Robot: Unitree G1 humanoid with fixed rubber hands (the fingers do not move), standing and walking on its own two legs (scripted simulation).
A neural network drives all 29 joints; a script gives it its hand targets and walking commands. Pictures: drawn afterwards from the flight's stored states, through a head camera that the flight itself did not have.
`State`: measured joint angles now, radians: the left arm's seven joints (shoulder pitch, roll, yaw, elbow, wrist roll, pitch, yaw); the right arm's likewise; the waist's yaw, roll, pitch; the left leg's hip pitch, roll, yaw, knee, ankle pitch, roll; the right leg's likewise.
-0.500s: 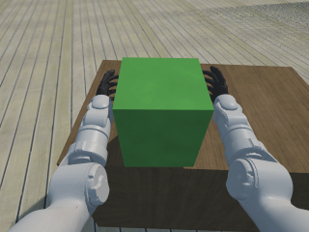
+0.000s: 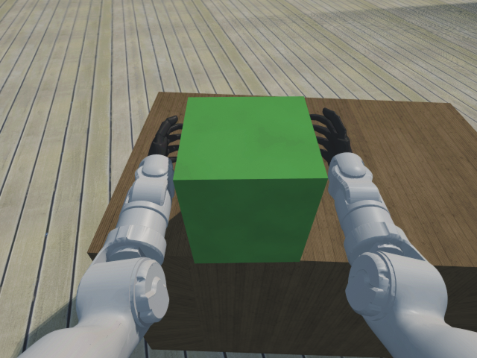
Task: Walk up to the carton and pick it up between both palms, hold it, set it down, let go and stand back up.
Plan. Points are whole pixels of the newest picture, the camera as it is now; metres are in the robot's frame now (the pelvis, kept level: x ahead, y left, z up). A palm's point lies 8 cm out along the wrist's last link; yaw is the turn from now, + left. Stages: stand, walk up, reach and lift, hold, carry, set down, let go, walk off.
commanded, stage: set down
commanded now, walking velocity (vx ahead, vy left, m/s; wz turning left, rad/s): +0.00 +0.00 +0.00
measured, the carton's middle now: (246, 183) +0.42 +0.01 +0.08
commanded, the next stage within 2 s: none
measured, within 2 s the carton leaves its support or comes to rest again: rests again in 0.30 s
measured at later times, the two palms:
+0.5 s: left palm (163, 167) +0.41 +0.16 +0.12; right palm (336, 164) +0.42 -0.14 +0.14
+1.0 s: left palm (164, 168) +0.42 +0.16 +0.12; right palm (336, 167) +0.42 -0.15 +0.13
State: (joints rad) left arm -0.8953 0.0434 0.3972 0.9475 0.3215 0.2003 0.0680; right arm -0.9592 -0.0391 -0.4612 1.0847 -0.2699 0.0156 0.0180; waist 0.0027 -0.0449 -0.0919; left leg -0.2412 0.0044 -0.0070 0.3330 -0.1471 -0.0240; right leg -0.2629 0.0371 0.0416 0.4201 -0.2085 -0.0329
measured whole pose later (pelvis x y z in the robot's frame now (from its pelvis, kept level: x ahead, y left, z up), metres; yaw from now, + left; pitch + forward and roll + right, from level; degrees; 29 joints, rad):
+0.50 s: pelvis +0.00 +0.00 +0.00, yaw +0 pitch +3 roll +1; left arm -0.86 0.03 0.41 0.95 0.34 0.15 0.06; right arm -0.89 0.00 -0.49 1.02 -0.32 -0.02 0.03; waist 0.00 -0.05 -0.08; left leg -0.24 0.00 -0.01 0.33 -0.15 -0.02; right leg -0.26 0.04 0.04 0.42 -0.21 -0.03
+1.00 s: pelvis +0.00 +0.00 +0.00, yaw +0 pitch +3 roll +1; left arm -0.86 0.01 0.45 0.95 0.30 0.08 0.08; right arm -0.88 0.01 -0.53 0.99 -0.35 -0.03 0.04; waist 0.00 -0.05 -0.05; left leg -0.24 0.00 -0.01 0.33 -0.15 -0.02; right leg -0.27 0.04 0.04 0.42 -0.21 -0.03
